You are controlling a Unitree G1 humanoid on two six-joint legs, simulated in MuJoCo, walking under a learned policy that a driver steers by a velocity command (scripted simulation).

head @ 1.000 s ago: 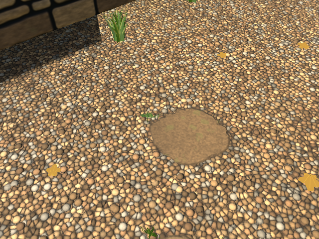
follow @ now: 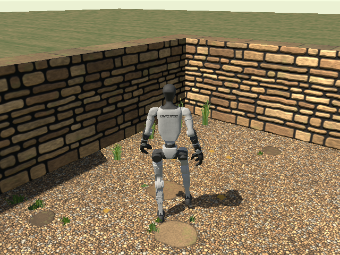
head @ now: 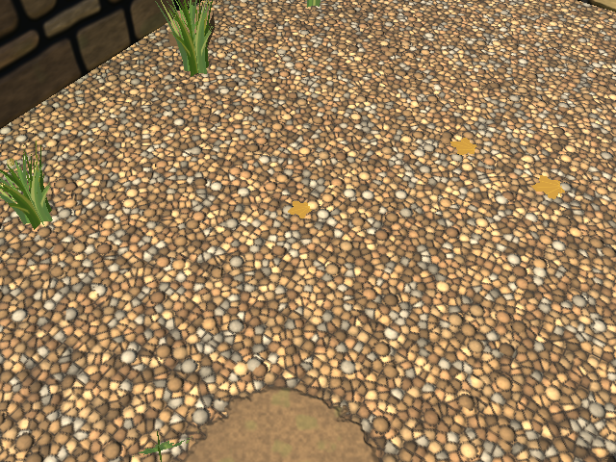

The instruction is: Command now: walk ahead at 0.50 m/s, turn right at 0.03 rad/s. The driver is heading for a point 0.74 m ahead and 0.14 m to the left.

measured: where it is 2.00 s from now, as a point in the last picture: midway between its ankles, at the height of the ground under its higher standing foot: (265, 397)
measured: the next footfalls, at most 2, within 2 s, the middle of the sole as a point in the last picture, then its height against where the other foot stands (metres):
right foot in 0.20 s outside the picture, level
left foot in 0.72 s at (253, 425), level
